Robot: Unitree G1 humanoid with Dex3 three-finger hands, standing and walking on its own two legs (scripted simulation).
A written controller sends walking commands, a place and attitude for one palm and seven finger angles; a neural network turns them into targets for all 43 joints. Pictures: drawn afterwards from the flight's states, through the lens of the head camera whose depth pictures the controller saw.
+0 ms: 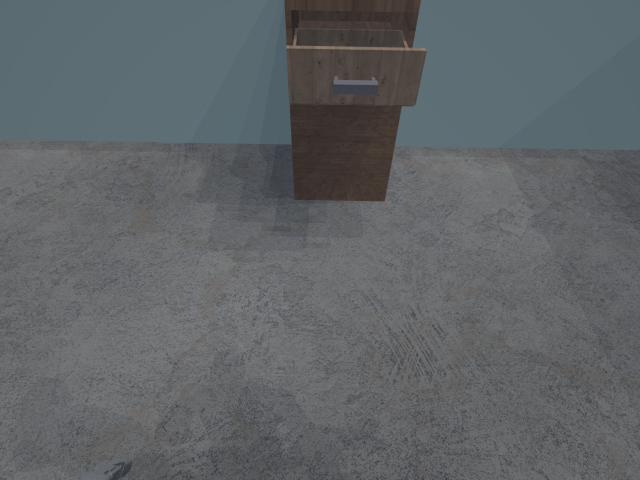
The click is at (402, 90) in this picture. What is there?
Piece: drawer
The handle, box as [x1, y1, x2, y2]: [333, 76, 377, 94]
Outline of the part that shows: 334,76 333,93 376,94 377,81 374,79 374,77 371,77 370,80 338,80 337,76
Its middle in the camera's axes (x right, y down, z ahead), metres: +0.09 -0.44 +1.09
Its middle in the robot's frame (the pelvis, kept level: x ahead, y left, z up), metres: +1.11 -0.04 -0.03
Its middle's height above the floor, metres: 0.74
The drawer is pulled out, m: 0.29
